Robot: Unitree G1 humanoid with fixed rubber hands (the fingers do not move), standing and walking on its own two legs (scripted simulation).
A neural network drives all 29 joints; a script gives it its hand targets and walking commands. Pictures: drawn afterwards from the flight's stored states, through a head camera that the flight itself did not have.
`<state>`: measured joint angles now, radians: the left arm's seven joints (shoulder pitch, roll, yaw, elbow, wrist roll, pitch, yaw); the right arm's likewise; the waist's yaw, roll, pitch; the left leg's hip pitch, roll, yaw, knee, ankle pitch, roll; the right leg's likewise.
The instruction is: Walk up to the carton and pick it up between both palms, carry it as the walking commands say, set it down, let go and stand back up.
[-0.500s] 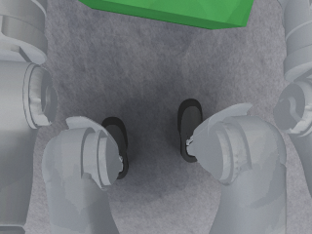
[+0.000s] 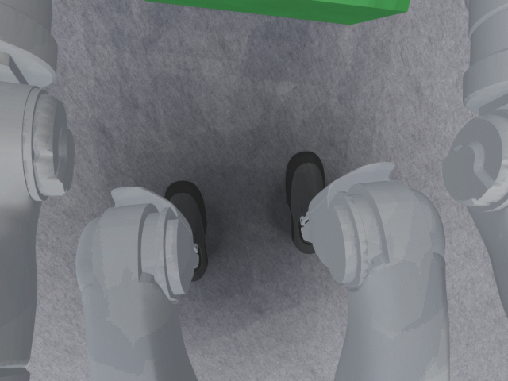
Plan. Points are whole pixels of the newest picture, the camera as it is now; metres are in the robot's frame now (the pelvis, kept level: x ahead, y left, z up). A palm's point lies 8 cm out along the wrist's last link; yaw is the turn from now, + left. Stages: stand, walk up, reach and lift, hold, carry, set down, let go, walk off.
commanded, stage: reach and lift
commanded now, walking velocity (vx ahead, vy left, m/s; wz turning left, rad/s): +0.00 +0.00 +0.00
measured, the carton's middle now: out of the picture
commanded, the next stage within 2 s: none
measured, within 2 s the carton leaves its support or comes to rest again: neither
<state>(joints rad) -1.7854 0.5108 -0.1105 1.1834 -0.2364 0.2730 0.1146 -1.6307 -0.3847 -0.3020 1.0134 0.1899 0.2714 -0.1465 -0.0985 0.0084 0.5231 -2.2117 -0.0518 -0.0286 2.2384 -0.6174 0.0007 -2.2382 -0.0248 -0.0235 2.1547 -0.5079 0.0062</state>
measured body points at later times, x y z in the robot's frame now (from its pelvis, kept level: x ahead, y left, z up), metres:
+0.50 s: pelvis +0.00 +0.00 +0.03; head +0.39 -0.02 +0.24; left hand +0.63 +0.13 -0.13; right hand +0.57 -0.25 -0.12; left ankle +0.10 +0.11 -0.33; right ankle +0.14 -0.12 -0.33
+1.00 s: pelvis -0.02 -0.01 +0.08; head +0.36 -0.02 +0.30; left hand +0.60 +0.12 -0.06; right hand +0.55 -0.25 -0.06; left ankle +0.10 +0.11 -0.34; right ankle +0.14 -0.13 -0.34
